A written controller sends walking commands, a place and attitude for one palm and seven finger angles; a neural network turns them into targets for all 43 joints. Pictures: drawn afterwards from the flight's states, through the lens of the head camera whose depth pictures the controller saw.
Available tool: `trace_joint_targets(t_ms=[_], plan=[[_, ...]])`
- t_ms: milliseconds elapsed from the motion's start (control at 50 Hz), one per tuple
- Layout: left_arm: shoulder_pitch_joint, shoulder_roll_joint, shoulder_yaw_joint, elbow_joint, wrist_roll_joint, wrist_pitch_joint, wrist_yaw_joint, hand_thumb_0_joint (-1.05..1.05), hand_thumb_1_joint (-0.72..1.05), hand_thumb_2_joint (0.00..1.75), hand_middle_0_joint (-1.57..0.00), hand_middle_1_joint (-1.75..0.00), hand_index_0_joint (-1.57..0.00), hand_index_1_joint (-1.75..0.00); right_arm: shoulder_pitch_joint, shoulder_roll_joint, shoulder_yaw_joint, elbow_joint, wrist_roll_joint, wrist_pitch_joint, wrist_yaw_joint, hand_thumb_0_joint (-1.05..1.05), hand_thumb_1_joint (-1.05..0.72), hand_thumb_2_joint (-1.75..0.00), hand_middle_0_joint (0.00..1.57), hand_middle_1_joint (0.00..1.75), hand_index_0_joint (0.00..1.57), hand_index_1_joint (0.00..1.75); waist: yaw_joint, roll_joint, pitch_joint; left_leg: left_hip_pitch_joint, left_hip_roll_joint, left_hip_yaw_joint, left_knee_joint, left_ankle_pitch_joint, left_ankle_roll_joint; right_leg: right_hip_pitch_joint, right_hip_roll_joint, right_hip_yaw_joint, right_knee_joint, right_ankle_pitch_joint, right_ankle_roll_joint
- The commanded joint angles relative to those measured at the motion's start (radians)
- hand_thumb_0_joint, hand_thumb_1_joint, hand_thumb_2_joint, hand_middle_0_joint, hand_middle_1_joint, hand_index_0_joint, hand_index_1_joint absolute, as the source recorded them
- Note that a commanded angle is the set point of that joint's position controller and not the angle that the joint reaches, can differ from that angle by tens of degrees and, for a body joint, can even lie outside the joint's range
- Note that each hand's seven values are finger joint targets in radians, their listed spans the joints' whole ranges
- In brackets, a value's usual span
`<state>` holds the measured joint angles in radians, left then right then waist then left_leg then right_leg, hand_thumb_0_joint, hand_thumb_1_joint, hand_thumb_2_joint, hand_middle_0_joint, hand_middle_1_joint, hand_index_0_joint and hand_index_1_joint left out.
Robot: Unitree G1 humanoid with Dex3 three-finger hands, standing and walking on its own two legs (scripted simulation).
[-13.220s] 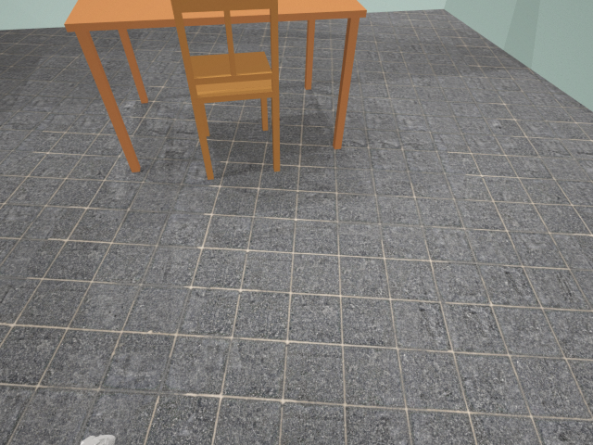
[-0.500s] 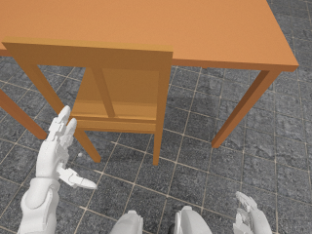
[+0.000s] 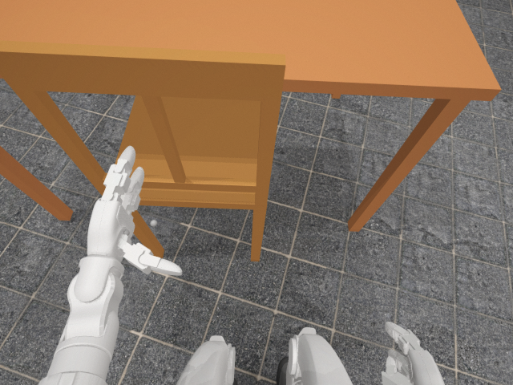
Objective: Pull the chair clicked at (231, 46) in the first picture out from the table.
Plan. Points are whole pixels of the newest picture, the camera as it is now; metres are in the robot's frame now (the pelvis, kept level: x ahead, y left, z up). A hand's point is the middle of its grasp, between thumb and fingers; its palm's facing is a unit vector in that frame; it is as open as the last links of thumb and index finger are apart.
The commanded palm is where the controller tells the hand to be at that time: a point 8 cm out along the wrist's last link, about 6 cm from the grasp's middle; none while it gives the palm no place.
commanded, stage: aim the fingers beside a spindle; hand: left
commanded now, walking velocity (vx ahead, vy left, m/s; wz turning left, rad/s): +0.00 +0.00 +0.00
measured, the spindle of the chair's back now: (167, 143) +0.51 +0.18 +0.00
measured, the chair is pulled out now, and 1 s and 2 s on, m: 0.00 0.00 0.00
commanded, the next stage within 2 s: push the fingers through the gap in 0.88 s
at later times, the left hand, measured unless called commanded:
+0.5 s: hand (159, 214) +0.36 +0.17 +0.01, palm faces +0.00 -1.00 -0.03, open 16.9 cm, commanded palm +0.34 +0.22 +0.02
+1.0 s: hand (154, 218) +0.36 +0.17 +0.01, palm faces +0.02 -1.00 -0.03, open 16.9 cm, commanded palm +0.34 +0.22 +0.02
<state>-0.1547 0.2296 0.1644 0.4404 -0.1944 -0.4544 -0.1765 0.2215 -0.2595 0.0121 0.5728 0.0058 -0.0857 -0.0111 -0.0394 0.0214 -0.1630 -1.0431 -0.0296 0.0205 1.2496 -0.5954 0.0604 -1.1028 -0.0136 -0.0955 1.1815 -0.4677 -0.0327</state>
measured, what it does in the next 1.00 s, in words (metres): stands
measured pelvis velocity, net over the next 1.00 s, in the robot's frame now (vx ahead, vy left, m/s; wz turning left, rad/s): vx -0.01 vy -0.01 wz -0.01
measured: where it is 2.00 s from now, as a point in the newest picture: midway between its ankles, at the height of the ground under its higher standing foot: outside the picture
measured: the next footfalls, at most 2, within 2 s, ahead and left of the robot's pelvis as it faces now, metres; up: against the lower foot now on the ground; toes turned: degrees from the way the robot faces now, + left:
none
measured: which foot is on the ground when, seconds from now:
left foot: down 0.00-1.00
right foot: down 0.00-1.00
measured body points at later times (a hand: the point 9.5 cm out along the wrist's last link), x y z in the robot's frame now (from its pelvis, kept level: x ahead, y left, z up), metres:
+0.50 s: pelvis +0.00 -0.01 +0.00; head +0.12 +0.00 +0.43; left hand +0.36 +0.22 +0.02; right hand +0.13 -0.27 -0.12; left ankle +0.00 +0.08 -0.63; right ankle +0.05 -0.11 -0.63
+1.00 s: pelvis -0.01 -0.01 -0.01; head +0.11 +0.00 +0.43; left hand +0.35 +0.23 +0.02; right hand +0.14 -0.26 -0.11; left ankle +0.00 +0.08 -0.63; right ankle +0.05 -0.11 -0.63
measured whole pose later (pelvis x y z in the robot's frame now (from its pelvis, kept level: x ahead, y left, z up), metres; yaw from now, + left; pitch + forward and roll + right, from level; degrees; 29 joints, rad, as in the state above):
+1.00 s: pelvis -0.01 -0.01 -0.01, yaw +0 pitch +23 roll -2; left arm -0.23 0.25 0.21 0.54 -0.19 -0.49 -0.18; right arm 0.21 -0.26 0.01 0.57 0.01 -0.06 -0.01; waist -0.05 0.01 -0.17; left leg -1.08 -0.02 0.02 1.28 -0.60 0.05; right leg -1.15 -0.01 -0.09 1.21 -0.47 -0.04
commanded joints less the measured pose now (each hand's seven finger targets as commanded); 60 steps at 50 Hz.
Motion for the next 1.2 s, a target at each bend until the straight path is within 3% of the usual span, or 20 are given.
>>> trace_joint_targets(t_ms=[0, 20, 60, 120, 180, 220, 300, 420, 440, 520, 560, 640, 720, 740, 820, 900, 1020, 1080, 1160, 1180], plan=[[-0.2, 0.165, 0.079, -0.195, -0.005, -0.084, 0.01, 0.0, -0.5, 0.3, -0.06, -0.08, -0.06, -0.08, 0.038, -0.145, -0.063, -0.118, 0.006, -0.029, -0.008, 0.0, -0.9, -0.9, 0.2, 0.3, 0.2, 0.3, 0.008, 0.046, -0.41, 0.199, 0.026, -0.092, -0.196, 0.428, -0.074, 0.312, 0.008, 0.063, -0.094, 0.243, -0.003], [-0.2, 0.135, 0.055, -0.199, -0.009, -0.085, 0.009, 0.0, -0.5, 0.3, -0.06, -0.08, -0.06, -0.08, 0.035, -0.141, -0.062, -0.118, 0.006, -0.027, -0.005, 0.0, -0.9, -0.9, 0.2, 0.3, 0.2, 0.3, 0.0, 0.041, -0.414, 0.2, 0.026, -0.086, -0.191, 0.435, -0.069, 0.317, 0.008, 0.065, -0.099, 0.256, -0.001], [-0.2, 0.168, 0.086, -0.155, -0.006, -0.083, 0.012, 0.0, -0.5, 0.3, -0.06, -0.08, -0.06, -0.08, 0.041, -0.147, -0.063, -0.112, 0.007, -0.02, -0.007, 0.0, -0.9, -0.9, 0.2, 0.3, 0.2, 0.3, -0.007, -0.006, -0.404, 0.151, 0.026, -0.08, -0.18, 0.4, -0.057, 0.329, 0.01, 0.07, -0.098, 0.254, 0.001], [-0.29, 0.158, 0.078, -0.112, -0.007, -0.091, 0.013, 0.0, -0.5, 0.3, -0.06, -0.08, -0.06, -0.08, 0.039, -0.146, -0.06, -0.099, 0.007, -0.016, -0.009, 0.0, -0.9, -0.9, 0.2, 0.3, 0.2, 0.3, -0.027, -0.019, -0.368, 0.095, 0.019, -0.071, -0.168, 0.311, -0.046, 0.31, 0.007, 0.083, -0.107, 0.203, 0.006], [-0.322, 0.184, 0.095, -0.08, 0.0, -0.104, 0.006, 0.0, -0.5, 0.3, -0.06, -0.08, -0.06, -0.08, 0.045, -0.148, -0.059, -0.097, 0.007, -0.014, -0.013, 0.0, -0.9, -0.9, 0.2, 0.3, 0.2, 0.3, -0.02, 0.006, -0.385, 0.087, 0.018, -0.069, -0.167, 0.296, -0.045, 0.313, 0.007, 0.089, -0.103, 0.192, 0.002], [-0.374, 0.163, 0.069, -0.083, -0.003, -0.112, -0.002, 0.0, -0.5, 0.3, -0.06, -0.08, -0.06, -0.08, 0.047, -0.148, -0.059, -0.092, 0.006, -0.015, -0.013, 0.0, -0.9, -0.9, 0.2, 0.3, 0.2, 0.3, -0.033, 0.025, -0.405, 0.104, 0.019, -0.07, -0.156, 0.312, -0.045, 0.295, 0.006, 0.089, -0.098, 0.204, 0.003], [-0.299, 0.19, 0.096, -0.112, -0.013, -0.11, -0.015, 0.0, -0.5, 0.3, -0.06, -0.08, -0.06, -0.08, 0.056, -0.146, -0.063, -0.103, 0.007, -0.01, -0.007, 0.0, -0.9, -0.9, 0.2, 0.3, 0.2, 0.3, -0.001, 0.056, -0.477, 0.151, 0.019, -0.066, -0.166, 0.395, -0.05, 0.357, 0.007, 0.091, -0.093, 0.275, 0.0], [-0.243, 0.187, 0.112, -0.068, -0.018, -0.089, -0.006, 0.0, -0.5, 0.3, -0.06, -0.08, -0.06, -0.08, 0.057, -0.146, -0.063, -0.106, 0.014, 0.004, -0.002, 0.0, -0.9, -0.9, 0.2, 0.3, 0.2, 0.3, -0.013, -0.024, -0.39, 0.075, 0.019, -0.057, -0.173, 0.328, -0.041, 0.364, 0.01, 0.096, -0.115, 0.249, 0.007], [-0.273, 0.18, 0.104, -0.082, -0.02, -0.094, -0.005, 0.0, -0.5, 0.3, -0.06, -0.08, -0.06, -0.08, 0.052, -0.145, -0.061, -0.107, 0.012, 0.003, -0.002, 0.0, -0.9, -0.9, 0.2, 0.3, 0.2, 0.3, -0.022, -0.013, -0.387, 0.065, 0.016, -0.054, -0.17, 0.306, -0.038, 0.359, 0.007, 0.1, -0.119, 0.232, 0.009], [-0.269, 0.212, 0.131, -0.123, -0.021, -0.121, -0.01, 0.0, -0.5, 0.3, -0.06, -0.08, -0.06, -0.08, 0.052, -0.143, -0.061, -0.111, 0.009, -0.003, -0.006, 0.0, -0.9, -0.9, 0.2, 0.3, 0.2, 0.3, -0.007, 0.002, -0.419, 0.085, 0.014, -0.054, -0.172, 0.317, -0.039, 0.383, 0.008, 0.105, -0.114, 0.24, 0.005], [-0.295, 0.181, 0.096, -0.118, -0.024, -0.125, -0.02, 0.0, -0.5, 0.3, -0.06, -0.08, -0.06, -0.08, 0.051, -0.142, -0.062, -0.106, 0.011, -0.009, -0.008, 0.0, -0.9, -0.9, 0.2, 0.3, 0.2, 0.3, -0.03, 0.008, -0.404, 0.09, 0.017, -0.055, -0.165, 0.318, -0.036, 0.357, 0.01, 0.103, -0.115, 0.24, 0.006], [-0.319, 0.185, 0.093, -0.083, -0.024, -0.119, -0.033, 0.0, -0.5, 0.3, -0.06, -0.08, -0.06, -0.08, 0.049, -0.149, -0.061, -0.093, 0.01, -0.014, -0.011, 0.0, -0.9, -0.9, 0.2, 0.3, 0.2, 0.3, -0.031, 0.017, -0.383, 0.088, 0.018, -0.064, -0.166, 0.293, -0.04, 0.326, 0.008, 0.097, -0.116, 0.201, 0.004], [-0.269, 0.152, 0.061, -0.138, -0.028, -0.11, -0.038, 0.0, -0.5, 0.3, -0.06, -0.08, -0.06, -0.08, 0.051, -0.147, -0.067, -0.105, 0.012, -0.017, -0.007, 0.0, -0.9, -0.9, 0.2, 0.3, 0.2, 0.3, -0.012, 0.064, -0.436, 0.179, 0.025, -0.076, -0.175, 0.4, -0.053, 0.315, 0.009, 0.08, -0.099, 0.259, -0.001], [-0.268, 0.127, 0.037, -0.141, -0.029, -0.105, -0.036, 0.0, -0.5, 0.3, -0.06, -0.08, -0.06, -0.08, 0.047, -0.146, -0.068, -0.104, 0.012, -0.016, -0.004, 0.0, -0.9, -0.9, 0.2, 0.3, 0.2, 0.3, -0.023, 0.04, -0.424, 0.181, 0.026, -0.08, -0.173, 0.395, -0.053, 0.306, 0.01, 0.077, -0.104, 0.253, 0.003], [-0.253, 0.178, 0.095, -0.102, -0.014, -0.095, -0.01, 0.0, -0.5, 0.3, -0.06, -0.08, -0.06, -0.08, 0.043, -0.148, -0.064, -0.108, 0.011, -0.007, -0.002, 0.0, -0.9, -0.9, 0.2, 0.3, 0.2, 0.3, -0.014, 0.0, -0.378, 0.107, 0.02, -0.073, -0.174, 0.327, -0.048, 0.312, 0.01, 0.083, -0.103, 0.218, 0.004], [-0.305, 0.22, 0.134, -0.112, -0.007, -0.112, 0.005, 0.0, -0.5, 0.3, -0.06, -0.08, -0.06, -0.08, 0.036, -0.146, -0.061, -0.114, 0.008, -0.004, -0.007, 0.0, -0.9, -0.9, 0.2, 0.3, 0.2, 0.3, -0.007, 0.009, -0.391, 0.088, 0.015, -0.068, -0.17, 0.282, -0.044, 0.317, 0.011, 0.092, -0.102, 0.181, 0.003], [-0.4, 0.153, 0.045, -0.102, -0.006, -0.111, -0.015, 0.0, -0.5, 0.3, -0.06, -0.08, -0.06, -0.08, 0.047, -0.151, -0.06, -0.094, 0.008, -0.011, -0.012, 0.0, -0.9, -0.9, 0.2, 0.3, 0.2, 0.3, -0.046, 0.042, -0.395, 0.155, 0.026, -0.092, -0.164, 0.326, -0.054, 0.249, 0.014, 0.076, -0.096, 0.185, 0.002], [-0.43, 0.154, 0.042, -0.071, 0.001, -0.1, -0.019, 0.0, -0.5, 0.3, -0.06, -0.08, -0.06, -0.08, 0.062, -0.157, -0.063, -0.084, 0.009, -0.013, -0.015, 0.0, -0.9, -0.9, 0.2, 0.3, 0.2, 0.3, -0.042, 0.057, -0.421, 0.185, 0.029, -0.101, -0.164, 0.351, -0.059, 0.229, 0.012, 0.07, -0.09, 0.19, 0.0], [-0.509, 0.181, 0.061, -0.002, 0.011, -0.084, 0.001, 0.0, -0.5, 0.3, -0.06, -0.08, -0.06, -0.08, 0.075, -0.162, -0.06, -0.073, 0.008, -0.003, -0.015, 0.0, -0.9, -0.9, 0.2, 0.3, 0.2, 0.3, -0.05, 0.039, -0.394, 0.155, 0.025, -0.103, -0.166, 0.329, -0.057, 0.22, 0.012, 0.068, -0.09, 0.173, 0.0], [-0.5, 0.19, 0.082, 0.008, 0.013, -0.084, 0.008, 0.0, -0.5, 0.3, -0.06, -0.08, -0.06, -0.08, 0.079, -0.159, -0.061, -0.073, 0.005, -0.001, -0.013, 0.0, -0.9, -0.9, 0.2, 0.3, 0.2, 0.3, -0.039, 0.043, -0.42, 0.161, 0.023, -0.096, -0.164, 0.34, -0.056, 0.237, 0.012, 0.073, -0.093, 0.187, 0.001]])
